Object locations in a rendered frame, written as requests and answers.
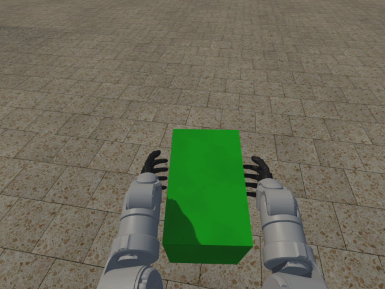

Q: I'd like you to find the robot right hand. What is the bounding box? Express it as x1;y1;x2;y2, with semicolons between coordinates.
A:
243;156;273;197

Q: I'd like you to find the robot left upper arm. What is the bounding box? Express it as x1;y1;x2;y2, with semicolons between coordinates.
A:
97;265;164;289

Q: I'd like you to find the robot left hand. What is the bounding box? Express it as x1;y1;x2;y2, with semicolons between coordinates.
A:
141;150;168;190

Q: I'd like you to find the right robot forearm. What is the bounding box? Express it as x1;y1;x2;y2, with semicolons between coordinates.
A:
256;178;328;289

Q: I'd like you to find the left robot forearm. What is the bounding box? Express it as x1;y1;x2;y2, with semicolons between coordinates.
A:
96;172;162;289

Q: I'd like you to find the carton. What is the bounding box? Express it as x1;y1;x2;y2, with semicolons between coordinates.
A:
162;129;253;264

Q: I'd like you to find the robot right upper arm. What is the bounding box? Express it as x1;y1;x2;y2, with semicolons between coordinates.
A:
262;272;327;289

